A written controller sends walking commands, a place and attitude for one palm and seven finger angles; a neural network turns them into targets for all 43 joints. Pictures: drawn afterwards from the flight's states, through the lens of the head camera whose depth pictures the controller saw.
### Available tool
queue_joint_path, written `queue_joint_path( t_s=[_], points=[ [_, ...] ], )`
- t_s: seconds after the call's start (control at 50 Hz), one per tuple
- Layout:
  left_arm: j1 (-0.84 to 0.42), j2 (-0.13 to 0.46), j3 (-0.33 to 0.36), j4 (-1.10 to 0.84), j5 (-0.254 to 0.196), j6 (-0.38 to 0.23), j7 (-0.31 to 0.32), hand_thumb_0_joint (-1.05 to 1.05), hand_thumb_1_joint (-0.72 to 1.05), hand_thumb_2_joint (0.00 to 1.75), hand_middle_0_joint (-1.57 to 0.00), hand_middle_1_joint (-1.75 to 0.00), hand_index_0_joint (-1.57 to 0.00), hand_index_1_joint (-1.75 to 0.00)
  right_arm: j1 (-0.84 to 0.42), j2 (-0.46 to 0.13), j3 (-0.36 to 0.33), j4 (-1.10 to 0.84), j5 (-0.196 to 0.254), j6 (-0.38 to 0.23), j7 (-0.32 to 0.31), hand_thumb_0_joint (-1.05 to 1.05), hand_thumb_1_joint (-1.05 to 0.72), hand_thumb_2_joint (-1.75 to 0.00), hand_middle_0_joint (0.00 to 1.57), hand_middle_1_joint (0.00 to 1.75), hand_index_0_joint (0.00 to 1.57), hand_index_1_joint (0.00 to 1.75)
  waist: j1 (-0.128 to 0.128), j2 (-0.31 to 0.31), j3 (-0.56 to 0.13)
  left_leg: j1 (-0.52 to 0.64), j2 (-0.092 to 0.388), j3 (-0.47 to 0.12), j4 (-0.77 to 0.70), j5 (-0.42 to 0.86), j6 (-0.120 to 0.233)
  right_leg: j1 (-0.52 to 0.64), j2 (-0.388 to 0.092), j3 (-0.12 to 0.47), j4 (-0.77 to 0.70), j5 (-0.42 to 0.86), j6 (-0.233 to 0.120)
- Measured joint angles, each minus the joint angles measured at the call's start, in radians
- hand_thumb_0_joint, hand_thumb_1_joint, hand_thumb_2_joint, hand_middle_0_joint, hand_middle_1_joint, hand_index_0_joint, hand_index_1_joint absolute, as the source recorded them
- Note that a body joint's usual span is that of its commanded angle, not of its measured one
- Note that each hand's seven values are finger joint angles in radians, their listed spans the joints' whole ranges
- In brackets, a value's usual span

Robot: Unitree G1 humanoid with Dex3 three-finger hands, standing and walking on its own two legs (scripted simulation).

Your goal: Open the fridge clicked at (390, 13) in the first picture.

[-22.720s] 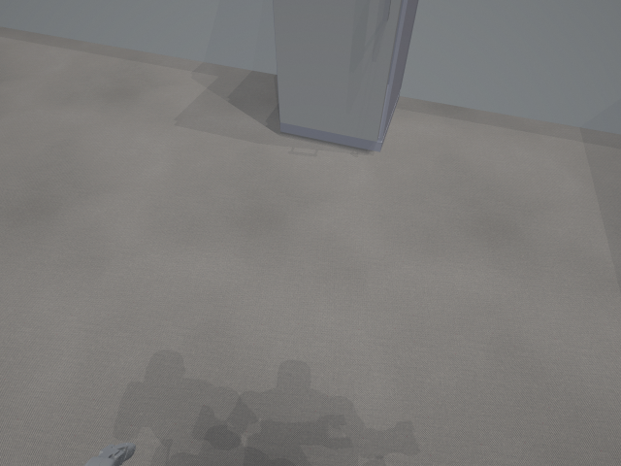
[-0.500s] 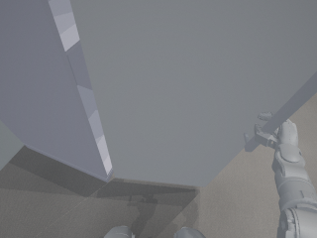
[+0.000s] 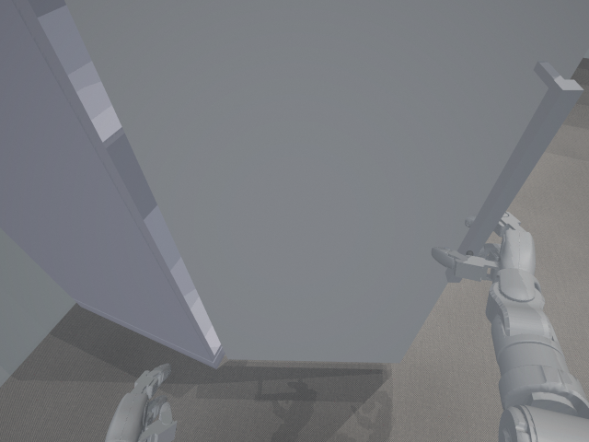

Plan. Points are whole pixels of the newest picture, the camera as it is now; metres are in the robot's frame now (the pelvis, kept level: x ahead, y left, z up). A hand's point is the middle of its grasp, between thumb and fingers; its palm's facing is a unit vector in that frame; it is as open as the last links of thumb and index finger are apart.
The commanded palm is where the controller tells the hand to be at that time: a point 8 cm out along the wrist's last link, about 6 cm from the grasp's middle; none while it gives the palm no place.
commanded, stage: loosen the grip on the handle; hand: right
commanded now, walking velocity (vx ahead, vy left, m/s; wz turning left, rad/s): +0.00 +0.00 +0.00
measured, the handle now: (488, 196) +0.44 -0.23 +0.12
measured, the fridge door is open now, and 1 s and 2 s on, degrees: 69 68 68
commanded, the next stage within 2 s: slip the hand off the handle in 0.30 s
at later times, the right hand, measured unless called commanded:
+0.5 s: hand (484, 263) +0.41 -0.26 +0.00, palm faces +0.35 +0.90 -0.24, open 14.4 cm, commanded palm +0.36 -0.30 +0.03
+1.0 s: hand (532, 272) +0.39 -0.32 +0.01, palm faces +0.36 +0.90 -0.23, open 14.7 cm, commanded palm +0.35 -0.35 +0.03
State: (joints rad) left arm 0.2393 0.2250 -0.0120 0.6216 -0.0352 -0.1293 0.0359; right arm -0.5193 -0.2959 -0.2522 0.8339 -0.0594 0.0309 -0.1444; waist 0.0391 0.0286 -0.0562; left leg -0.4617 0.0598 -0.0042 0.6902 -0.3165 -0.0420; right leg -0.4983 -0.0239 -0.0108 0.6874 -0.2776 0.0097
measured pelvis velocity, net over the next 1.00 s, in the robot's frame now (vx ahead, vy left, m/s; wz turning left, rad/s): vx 0.02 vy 0.01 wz -0.01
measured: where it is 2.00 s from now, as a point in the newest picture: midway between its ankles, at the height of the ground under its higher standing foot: outside the picture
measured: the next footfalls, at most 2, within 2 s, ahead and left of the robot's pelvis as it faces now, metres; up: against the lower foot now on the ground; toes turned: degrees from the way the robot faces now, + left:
none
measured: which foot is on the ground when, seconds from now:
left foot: down 0.00-1.00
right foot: down 0.00-1.00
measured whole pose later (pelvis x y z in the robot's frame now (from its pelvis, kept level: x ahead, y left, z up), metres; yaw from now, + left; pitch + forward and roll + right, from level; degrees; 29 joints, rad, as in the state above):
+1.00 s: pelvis +0.02 +0.01 -0.02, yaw +0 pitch +12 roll +2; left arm 0.32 0.26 -0.01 0.64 -0.03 -0.03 0.07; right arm -0.45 -0.54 -0.47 0.93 0.00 -0.12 0.11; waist 0.04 0.00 -0.08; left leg -0.62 0.03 0.03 0.81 -0.39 -0.03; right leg -0.69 -0.06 0.03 0.85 -0.37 0.03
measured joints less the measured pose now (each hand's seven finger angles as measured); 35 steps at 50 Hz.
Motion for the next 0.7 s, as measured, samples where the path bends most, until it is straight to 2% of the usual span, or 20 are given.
queue_joint_path(
  t_s=[0.04, 0.12, 0.22, 0.36, 0.42, 0.54, 0.62, 0.7],
  points=[
    [0.0, -0.018, -0.015, -0.004, 0.005, -0.007, -0.001, 0.0, 0.9, 0.9, -0.2, -0.3, -0.2, -0.3, 0.003, 0.015, 0.015, -0.011, 0.006, 0.016, -0.024, 0.0, 0.08, -0.43, 0.42, 1.35, 0.45, 1.39, -0.006, -0.006, -0.004, -0.012, 0.005, -0.001, 0.005, -0.003, -0.002, -0.017, 0.005, -0.001, 0.014, -0.007, -0.007],
    [0.007, -0.042, -0.037, 0.013, 0.021, -0.018, -0.002, 0.0, 0.9, 0.9, -0.21, -0.3, -0.2, -0.3, 0.008, 0.041, 0.03, -0.035, 0.012, 0.008, -0.053, 0.0, 0.31, -0.32, 0.4, 1.33, 0.42, 1.35, -0.017, -0.013, -0.006, -0.033, 0.01, 0.0, 0.021, -0.015, -0.005, -0.048, 0.01, 0.001, 0.047, -0.027, -0.016],
    [0.03, -0.045, -0.042, 0.034, 0.035, 0.004, -0.004, 0.01, 0.9, 0.9, -0.21, -0.3, -0.2, -0.3, 0.008, 0.022, 0.002, -0.02, -0.004, -0.036, -0.021, -0.01, 0.46, -0.24, 0.35, 1.27, 0.44, 1.34, -0.014, -0.016, -0.017, -0.065, 0.009, 0.0, 0.046, -0.031, -0.013, -0.087, 0.008, 0.002, 0.088, -0.052, -0.02],
    [0.089, -0.005, -0.001, 0.046, 0.029, 0.028, -0.01, 0.01, 0.9, 0.9, -0.21, -0.3, -0.2, -0.3, 0.075, 0.01, 0.002, -0.095, 0.035, -0.017, -0.019, -0.01, 0.53, -0.21, 0.29, 1.19, 0.36, 1.24, -0.011, -0.031, -0.025, -0.072, 0.001, 0.0, 0.052, -0.042, -0.015, -0.1, 0.0, 0.003, 0.108, -0.072, -0.019],
    [0.1, 0.013, 0.009, 0.053, 0.027, 0.038, -0.004, 0.01, 0.9, 0.9, -0.21, -0.3, -0.2, -0.3, 0.097, 0.011, -0.009, -0.107, 0.035, -0.024, -0.017, -0.01, 0.54, -0.2, 0.27, 1.17, 0.32, 1.21, -0.006, -0.029, -0.027, -0.07, -0.003, 0.0, 0.055, -0.047, -0.015, -0.096, -0.004, 0.003, 0.109, -0.076, -0.015],
    [0.097, 0.033, 0.019, 0.037, 0.029, 0.066, 0.014, 0.01, 0.9, 0.9, -0.21, -0.3, -0.2, -0.3, 0.088, -0.067, -0.098, -0.043, 0.022, -0.057, 0.023, -0.02, 0.54, -0.2, 0.26, 1.16, 0.28, 1.17, 0.019, -0.015, -0.023, -0.102, -0.016, 0.004, 0.084, -0.057, -0.007, -0.121, -0.017, 0.01, 0.124, -0.079, -0.002],
    [0.102, 0.042, 0.024, 0.035, 0.024, 0.072, 0.021, 0.01, 0.9, 0.9, -0.21, -0.3, -0.2, -0.3, 0.099, -0.12, -0.131, -0.033, 0.05, -0.094, 0.078, -0.02, 0.54, -0.2, 0.26, 1.15, 0.27, 1.16, 0.017, -0.019, -0.024, -0.112, -0.025, 0.011, 0.092, -0.062, 0.001, -0.132, -0.026, 0.018, 0.131, -0.082, 0.007],
    [0.106, 0.05, 0.021, 0.031, 0.014, 0.082, 0.026, 0.01, 0.9, 0.9, -0.21, -0.3, -0.2, -0.3, 0.094, -0.169, -0.146, 0.008, 0.07, -0.089, 0.142, -0.02, 0.55, -0.2, 0.25, 1.15, 0.26, 1.15, 0.01, -0.026, -0.025, -0.117, -0.029, 0.023, 0.094, -0.065, 0.007, -0.14, -0.029, 0.03, 0.131, -0.081, 0.013]
  ],
)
